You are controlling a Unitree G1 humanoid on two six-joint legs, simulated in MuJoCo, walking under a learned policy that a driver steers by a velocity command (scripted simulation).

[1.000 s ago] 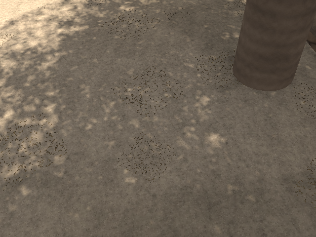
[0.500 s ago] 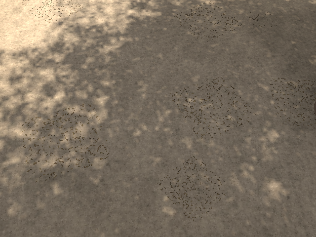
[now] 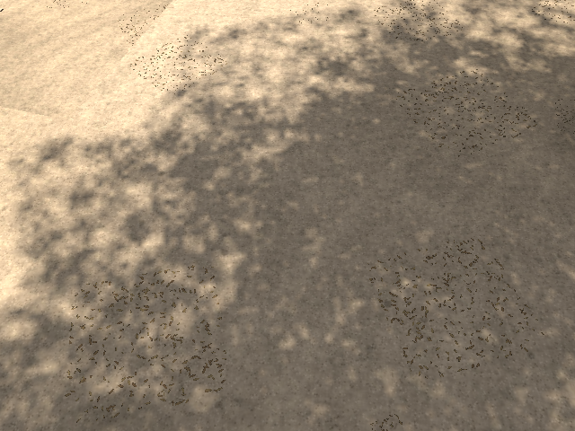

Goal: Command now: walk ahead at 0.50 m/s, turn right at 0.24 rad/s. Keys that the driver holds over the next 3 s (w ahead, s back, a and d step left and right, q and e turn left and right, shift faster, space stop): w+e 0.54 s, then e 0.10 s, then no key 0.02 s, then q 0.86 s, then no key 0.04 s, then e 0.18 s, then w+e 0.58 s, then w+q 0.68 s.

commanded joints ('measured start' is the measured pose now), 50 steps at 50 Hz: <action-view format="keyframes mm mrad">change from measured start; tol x32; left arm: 1 -32 172 45 -61 -14 -6 17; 50 -271 151 45 -64 29 45 39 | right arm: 1 -61 -33 -3 -84 -5 -22 3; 50 40 -102 -33 83 17 121 -47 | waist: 1 -19 -134 -28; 11 -58 -143 -46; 14 -120 293 -277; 31 -100 31 43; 38 45 -216 -583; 50 -52 -130 -95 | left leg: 1 -71 16 -3 -215 65 -31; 11 336 -19 -21 -584 264 10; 14 839 410 -692 -710 -164 238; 34 511 220 170 -578 932 94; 36 304 133 206 -199 665 22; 37 -43 -2 173 188 -365 -45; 38 -28 -24 -71 342 -429 -45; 50 97 92 8 -79 -11 -78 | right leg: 1 83 -222 267 -178 146 -194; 11 -8 -177 320 -4 3 -88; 16 -581 -99 84 839 -283 41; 34 -168 -47 -108 198 85 -25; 37 607 -421 359 229 1071 -271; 44 -60 -314 66 -89 496 -210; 50 -33 -353 18 -169 99 -211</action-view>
